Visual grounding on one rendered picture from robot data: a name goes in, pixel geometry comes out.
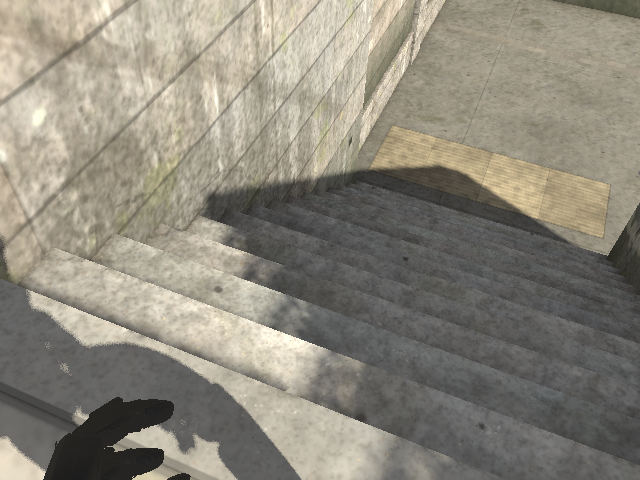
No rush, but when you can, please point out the left robot hand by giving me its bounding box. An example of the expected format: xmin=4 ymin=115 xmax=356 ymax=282
xmin=43 ymin=397 xmax=191 ymax=480

